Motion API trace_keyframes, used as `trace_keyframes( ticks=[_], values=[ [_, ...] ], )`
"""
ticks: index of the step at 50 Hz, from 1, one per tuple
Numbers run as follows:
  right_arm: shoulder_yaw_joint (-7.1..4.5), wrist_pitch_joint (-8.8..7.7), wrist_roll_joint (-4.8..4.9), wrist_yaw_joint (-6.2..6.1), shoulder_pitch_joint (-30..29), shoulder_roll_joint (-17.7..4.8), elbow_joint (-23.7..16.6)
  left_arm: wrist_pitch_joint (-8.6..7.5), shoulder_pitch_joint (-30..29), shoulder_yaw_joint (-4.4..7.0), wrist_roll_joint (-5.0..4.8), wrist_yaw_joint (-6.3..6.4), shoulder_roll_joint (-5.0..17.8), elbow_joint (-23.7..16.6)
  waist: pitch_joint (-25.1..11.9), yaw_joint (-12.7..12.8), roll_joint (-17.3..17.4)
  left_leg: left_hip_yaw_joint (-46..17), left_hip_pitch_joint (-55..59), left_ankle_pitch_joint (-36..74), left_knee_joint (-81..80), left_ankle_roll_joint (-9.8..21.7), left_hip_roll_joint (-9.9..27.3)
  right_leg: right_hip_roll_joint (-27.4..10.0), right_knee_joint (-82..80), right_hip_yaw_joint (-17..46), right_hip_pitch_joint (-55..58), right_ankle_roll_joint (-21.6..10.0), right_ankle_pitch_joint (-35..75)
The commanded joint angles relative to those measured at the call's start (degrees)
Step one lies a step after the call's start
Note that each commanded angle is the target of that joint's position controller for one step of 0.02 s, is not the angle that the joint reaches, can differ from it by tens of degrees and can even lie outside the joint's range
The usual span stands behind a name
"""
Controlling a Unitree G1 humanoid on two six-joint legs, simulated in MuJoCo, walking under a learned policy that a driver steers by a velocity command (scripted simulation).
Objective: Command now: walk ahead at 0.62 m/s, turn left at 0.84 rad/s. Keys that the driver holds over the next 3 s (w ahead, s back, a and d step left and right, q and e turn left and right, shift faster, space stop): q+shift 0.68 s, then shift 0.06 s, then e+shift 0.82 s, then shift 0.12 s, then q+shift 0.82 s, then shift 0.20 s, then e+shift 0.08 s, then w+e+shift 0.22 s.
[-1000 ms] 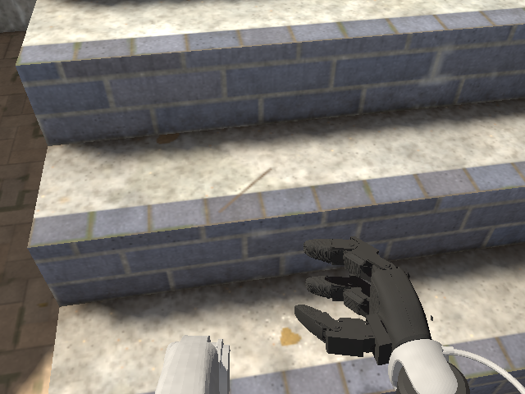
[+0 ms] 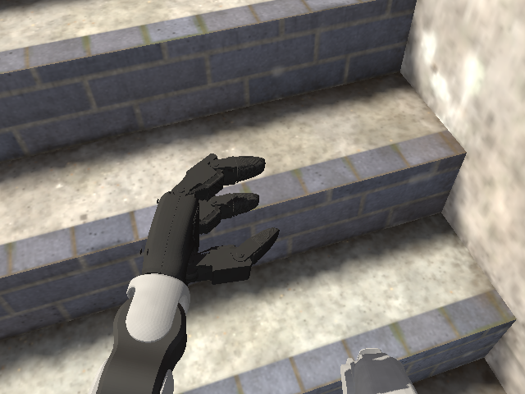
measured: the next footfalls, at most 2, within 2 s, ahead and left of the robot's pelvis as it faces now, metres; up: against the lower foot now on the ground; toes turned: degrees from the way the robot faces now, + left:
right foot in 0.04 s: +0.26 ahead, -0.16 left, +0.19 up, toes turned +4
left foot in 0.48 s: +0.09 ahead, +0.08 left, +0.19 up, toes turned +15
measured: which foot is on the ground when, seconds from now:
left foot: down 0.00-0.06, up 0.08-0.46, down 0.48-0.88, up 0.90-1.00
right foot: up 0.00-0.02, down 0.04-0.48, up 0.50-0.84, down 0.86-1.00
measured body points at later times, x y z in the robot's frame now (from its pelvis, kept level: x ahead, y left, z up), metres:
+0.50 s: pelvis +0.06 -0.03 +0.14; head +0.04 -0.02 +0.58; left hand +0.16 +0.29 +0.07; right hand +0.28 -0.23 +0.04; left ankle +0.07 +0.07 -0.58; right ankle +0.22 -0.16 -0.56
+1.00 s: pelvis +0.09 -0.10 +0.14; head +0.10 -0.10 +0.59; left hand +0.02 +0.16 +0.02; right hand +0.39 -0.16 +0.05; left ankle +0.01 +0.04 -0.46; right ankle +0.16 -0.16 -0.57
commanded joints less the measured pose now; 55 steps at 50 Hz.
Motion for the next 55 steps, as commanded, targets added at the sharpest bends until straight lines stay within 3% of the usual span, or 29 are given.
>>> trace_keyframes(
  ticks=[1,2,3,4,5,6,7,9,11,15,20,22,24,25,26,27,28,30,31,34,37,40,43,44,45,46,49,52,55],
  values=[
    [-5.71,-2.62,1.98,-0.02,-16.1,-19.3,-11.5,3.05,28.0,6.42,-3.57,1.31,11.1,5.4,-15.4,16.4,0.6,-1.2,-29.8,82.5,0.4,3.7,6.3,6.5,-14.5,-7.3,67.5,1.5,9.9],
    [-3.47,-2.13,-4.58,11.1,-20.5,-15.7,-4.9,9.65,29.0,7.08,-5.64,-0.85,18.0,4.6,-22.2,31.2,-2.0,-8.4,-34.6,95.7,13.1,4.9,11.3,7.9,-32.3,5.9,68.6,2.5,21.4],
    [-4.92,-1.59,-3.36,12.63,-18.6,-9.4,-8.8,12.79,43.7,8.25,-2.65,-0.42,18.9,12.4,-30.5,26.6,-8.9,-7.5,-26.8,72.9,33.0,4.7,4.6,2.4,-45.0,13.7,76.6,-2.2,43.7],
    [-2.92,0.11,-3.63,13.17,2.3,-0.9,-9.2,13.43,40.3,7.58,-0.33,-2.44,22.4,13.5,-38.6,14.2,-38.4,-15.3,-35.9,6.8,69.2,1.8,-13.6,-16.9,-61.6,51.2,75.0,-18.2,49.4],
    [-4.92,1.98,-3.12,13.85,8.1,-6.1,-4.0,12.37,33.6,7.55,-0.63,-3.4,21.2,13.3,-24.7,11.8,-32.0,-22.6,-44.2,10.3,95.0,-0.7,-13.2,-16.8,-71.9,65.9,59.5,-19.3,4.0],
    [-4.04,3.0,-0.86,12.56,1.2,-3.4,-5.0,10.54,20.8,6.47,-3.04,-3.92,17.9,16.4,-10.5,5.6,-24.7,-17.4,-55.5,12.2,103.2,-0.8,-10.2,-13.6,-74.6,56.1,44.8,-13.6,-31.5],
    [-3.37,3.5,0.01,9.75,-0.2,-4.7,-5.6,7.63,11.8,5.38,-3.69,-3.74,13.7,18.3,-7.0,0.3,-17.9,-11.1,-58.2,11.6,103.0,-2.5,-6.6,-12.9,-71.5,45.5,37.7,-9.7,-33.2],
    [0.46,3.62,-1.01,6.68,1.3,1.2,-2.8,3.14,6.2,2.35,-3.3,-0.83,0.8,22.5,-11.3,-3.1,-5.5,-5.0,-51.6,8.3,95.9,-4.1,0.5,-11.2,-66.6,26.6,31.4,-5.0,-18.5],
    [1.56,3.35,-0.34,5.54,-6.1,0.8,-6.2,0.22,10.0,2.68,-2.22,2.13,2.2,25.6,-9.7,-1.8,-3.2,-0.1,-51.6,4.1,88.2,-7.5,2.3,-10.1,-67.1,12.1,28.6,-3.7,-7.2],
    [1.67,1.96,0.66,6.97,-16.1,-6.3,-12.3,-0.06,15.2,7.68,-1.12,2.39,20.0,24.9,-8.2,2.4,-9.1,7.9,-47.4,-4.2,87.1,-10.2,0.6,-12.5,-77.2,0.5,32.1,-3.3,-4.7],
    [0.04,1.66,-1.69,6.41,-8.0,-9.6,-10.6,-1.51,12.6,9.5,-1.36,1.72,24.4,20.1,-4.4,-0.4,-11.0,9.8,-28.5,-10.5,50.2,-10.7,1.3,-15.3,-76.6,-5.4,41.7,0.0,-7.4],
    [-0.36,0.69,-1.31,6.66,-6.4,-8.2,-9.5,-2.87,8.7,9.79,-1.35,1.58,23.1,18.5,-0.8,-2.3,-8.3,7.4,-23.3,-4.7,39.3,-8.1,2.1,-16.7,-70.2,-7.2,46.0,1.3,-3.4],
    [-1.78,0.67,-2.41,6.68,1.5,-8.6,-2.5,-0.27,12.1,7.65,-1.37,0.41,16.0,19.5,2.6,-1.2,5.3,8.5,-16.1,0.1,9.7,-6.1,-2.1,-9.8,-44.3,-13.6,44.0,2.2,-6.6],
    [-3.21,-0.6,-3.11,4.38,-0.9,-13.6,-5.1,1.11,18.8,6.0,-1.39,0.6,8.2,18.8,3.9,4.6,13.7,-10.2,-16.4,14.0,17.4,4.2,3.6,-6.2,-19.2,-9.0,30.6,5.8,-5.8],
    [-4.91,-2.36,-0.34,3.0,-14.1,-25.1,-14.5,1.6,28.4,5.86,-1.22,0.08,10.3,16.3,-5.9,8.9,21.2,-41.0,-16.1,-3.8,3.2,15.9,14.0,3.9,-10.5,6.6,23.4,8.0,-1.5],
    [-4.38,-3.02,-1.29,2.54,-17.9,-18.7,-14.6,1.04,20.8,7.17,-4.04,-0.24,14.8,16.6,2.2,4.0,15.8,-40.3,-23.6,-16.9,3.5,12.7,12.1,6.1,10.6,12.4,18.3,8.4,1.6],
    [-2.85,-2.25,-1.89,2.0,-18.9,-15.3,-14.9,0.18,16.6,7.49,-3.26,-0.04,17.0,16.5,-2.9,1.7,6.2,-27.0,-23.0,-10.5,14.3,6.8,7.3,5.0,22.9,12.4,15.0,8.1,6.3],
    [-0.25,0.5,0.04,0.93,-17.4,-8.8,-16.0,0.25,16.8,7.78,-1.24,0.23,16.7,14.8,-5.0,2.6,-8.0,-25.5,-29.6,-4.1,21.5,1.5,1.0,1.2,10.4,12.6,18.3,9.0,16.2],
    [1.03,1.83,0.49,0.86,-21.7,-6.6,-18.4,1.16,17.8,7.44,0.5,0.06,16.5,14.5,-3.5,4.0,-9.5,-25.3,-32.1,-7.2,19.8,2.0,-0.2,1.1,0.8,11.2,17.9,9.6,16.2],
    [1.08,2.22,1.02,-1.63,-15.5,-7.3,-20.2,3.71,16.5,7.71,1.45,-0.12,16.3,11.7,-7.3,-0.4,1.7,-37.2,-21.9,-9.5,16.1,6.7,1.2,4.5,-11.4,11.7,16.7,14.2,-0.1],
    [1.24,-0.15,-0.25,-2.84,-12.0,-7.7,-21.8,5.98,16.8,6.86,0.99,0.48,15.1,11.3,-10.4,-1.2,2.6,-37.2,-15.4,1.1,16.8,5.8,3.7,3.5,-17.5,10.7,17.8,15.6,1.3],
    [2.59,0.51,1.06,-2.5,-22.4,-8.1,-27.8,5.98,25.7,7.62,1.8,-3.62,15.3,15.5,-9.2,4.7,-1.0,-23.9,-34.2,-0.9,16.6,-2.1,-2.0,2.0,-34.8,3.5,45.0,12.1,2.9],
    [4.09,3.27,3.29,0.57,-14.4,-5.3,-22.2,4.75,31.8,6.04,0.0,-7.12,12.6,21.3,-7.2,4.2,-3.6,-19.3,-26.9,-10.9,29.3,-5.2,-3.6,1.2,-64.6,6.1,52.9,7.2,5.5],
    [2.57,4.85,-0.93,-1.74,-10.7,0.3,-19.1,7.27,32.9,6.28,-3.92,-0.92,8.4,22.6,-6.8,5.0,3.5,-3.0,-25.8,0.0,39.0,-7.2,-3.8,0.1,-62.1,9.1,61.2,-0.4,14.5],
    [3.85,4.4,-2.4,0.05,-8.9,-0.5,-26.9,5.62,16.0,9.07,-4.06,-3.57,25.6,16.6,-4.2,-6.3,-21.1,-2.3,-45.8,-18.4,46.8,-14.4,-10.5,-6.1,-65.5,35.1,52.9,-14.1,18.5],
    [2.57,4.06,-1.06,0.17,-13.0,-5.0,-23.1,3.7,14.9,9.34,-2.86,-3.56,22.2,13.9,-2.7,1.9,-11.9,-5.3,-55.4,-19.2,61.1,-17.7,-7.2,-13.6,-68.3,48.8,55.1,-18.9,10.4],
    [2.87,4.32,0.03,-4.77,-24.7,-5.0,-23.5,1.49,26.1,6.67,-0.87,-2.8,16.4,18.4,-4.9,6.1,-9.5,-6.8,-64.2,-7.7,83.3,-15.6,-6.2,-11.0,-67.7,41.0,54.4,-15.1,11.1],
    [2.43,3.75,-3.33,-4.62,-24.2,-5.2,-22.2,1.15,25.2,5.85,-1.99,-1.28,14.6,18.8,-6.1,3.6,-7.0,-3.7,-54.6,2.6,74.2,-13.4,-2.7,-0.1,-63.8,29.5,47.6,-8.9,8.4],
    [1.82,3.67,-2.97,-4.2,-25.0,-5.3,-22.7,0.72,30.1,6.17,-2.59,-0.61,16.2,18.7,-7.3,5.6,-10.5,-2.8,-56.5,-0.6,72.6,-15.5,-3.3,-1.4,-63.8,33.1,53.2,-10.9,11.5]
  ],
)
Over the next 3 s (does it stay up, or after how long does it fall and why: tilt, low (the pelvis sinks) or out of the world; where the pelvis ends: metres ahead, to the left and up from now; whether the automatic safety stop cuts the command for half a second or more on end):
stays up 0.12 -0.04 0.10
